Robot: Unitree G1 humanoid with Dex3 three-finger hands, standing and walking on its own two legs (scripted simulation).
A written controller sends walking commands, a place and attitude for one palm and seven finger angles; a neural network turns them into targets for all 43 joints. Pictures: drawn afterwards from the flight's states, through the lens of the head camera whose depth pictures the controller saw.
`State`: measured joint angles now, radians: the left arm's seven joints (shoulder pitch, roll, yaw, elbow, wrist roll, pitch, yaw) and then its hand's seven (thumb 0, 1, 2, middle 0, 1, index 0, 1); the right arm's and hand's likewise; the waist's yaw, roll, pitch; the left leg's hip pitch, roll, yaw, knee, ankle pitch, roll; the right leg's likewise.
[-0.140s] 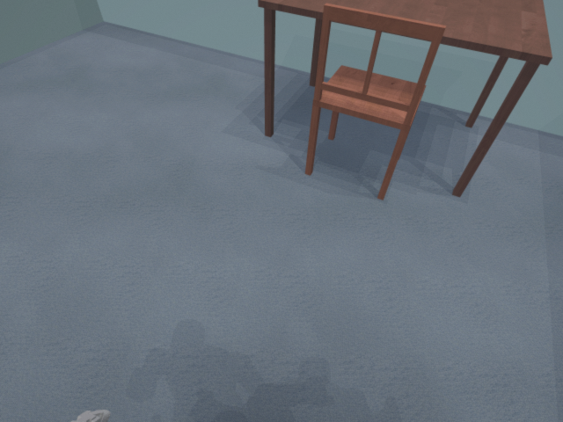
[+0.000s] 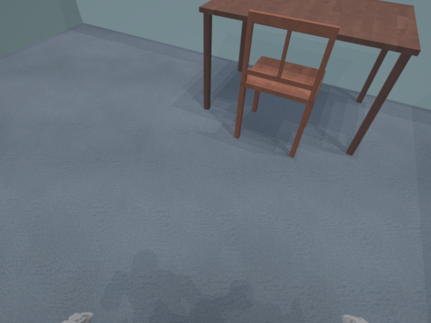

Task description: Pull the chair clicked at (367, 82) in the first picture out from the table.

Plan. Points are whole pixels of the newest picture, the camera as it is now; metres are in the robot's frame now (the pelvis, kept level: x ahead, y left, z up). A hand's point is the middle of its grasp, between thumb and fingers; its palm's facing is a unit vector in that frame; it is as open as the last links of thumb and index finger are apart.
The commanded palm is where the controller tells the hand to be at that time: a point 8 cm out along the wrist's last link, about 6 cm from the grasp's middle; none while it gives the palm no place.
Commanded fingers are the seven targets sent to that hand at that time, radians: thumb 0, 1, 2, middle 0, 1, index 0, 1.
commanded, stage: stand and wait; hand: left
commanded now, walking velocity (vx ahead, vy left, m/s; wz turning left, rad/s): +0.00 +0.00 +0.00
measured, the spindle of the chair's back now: (284, 54) +1.39 -0.28 -0.11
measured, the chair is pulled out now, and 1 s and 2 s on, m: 0.00 0.00 0.00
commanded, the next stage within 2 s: look at it before walking up in 0.68 s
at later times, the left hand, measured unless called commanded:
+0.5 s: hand out of the picture +0.06 +0.24 -0.15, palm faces -0.03 -0.94 -0.33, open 7.4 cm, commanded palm none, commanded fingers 0.00 0.90 0.90 -0.20 -0.30 -0.20 -0.30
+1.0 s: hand out of the picture +0.06 +0.22 -0.15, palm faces -0.03 -0.95 -0.32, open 7.4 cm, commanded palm none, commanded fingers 0.00 0.90 0.90 -0.20 -0.30 -0.20 -0.30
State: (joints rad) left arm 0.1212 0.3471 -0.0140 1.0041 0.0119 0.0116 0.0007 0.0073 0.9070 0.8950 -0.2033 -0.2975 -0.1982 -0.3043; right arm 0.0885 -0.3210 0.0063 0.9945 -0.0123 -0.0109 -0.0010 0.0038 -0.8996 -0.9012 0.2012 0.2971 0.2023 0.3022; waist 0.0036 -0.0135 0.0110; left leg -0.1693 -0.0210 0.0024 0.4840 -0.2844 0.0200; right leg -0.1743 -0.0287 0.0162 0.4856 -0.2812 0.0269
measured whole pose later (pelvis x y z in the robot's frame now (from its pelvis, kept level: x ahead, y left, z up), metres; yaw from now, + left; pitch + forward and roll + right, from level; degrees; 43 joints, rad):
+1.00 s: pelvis -0.02 -0.02 +0.01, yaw +0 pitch -2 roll +0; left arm 0.13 0.34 -0.01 1.08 0.01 0.00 0.00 0.01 0.91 0.89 -0.20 -0.30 -0.20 -0.30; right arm 0.12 -0.33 0.01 1.11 -0.01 -0.01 0.00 0.00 -0.90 -0.90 0.20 0.30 0.20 0.30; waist 0.00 -0.01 0.03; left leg -0.15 0.01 -0.01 0.39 -0.21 -0.01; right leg -0.15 0.00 0.00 0.40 -0.21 0.00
